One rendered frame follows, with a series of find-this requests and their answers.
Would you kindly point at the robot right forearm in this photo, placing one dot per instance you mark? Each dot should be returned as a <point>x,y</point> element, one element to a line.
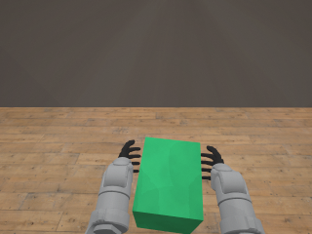
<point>234,202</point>

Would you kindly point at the robot left hand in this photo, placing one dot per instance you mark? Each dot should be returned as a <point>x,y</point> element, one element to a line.
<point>127,149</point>

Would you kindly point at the robot right hand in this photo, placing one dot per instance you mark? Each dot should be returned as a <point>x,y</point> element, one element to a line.
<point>216,159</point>

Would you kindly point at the robot left forearm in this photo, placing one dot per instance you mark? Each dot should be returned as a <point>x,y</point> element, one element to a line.
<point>111,213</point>

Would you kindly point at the carton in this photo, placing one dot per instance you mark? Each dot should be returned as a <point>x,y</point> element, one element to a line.
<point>169,191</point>

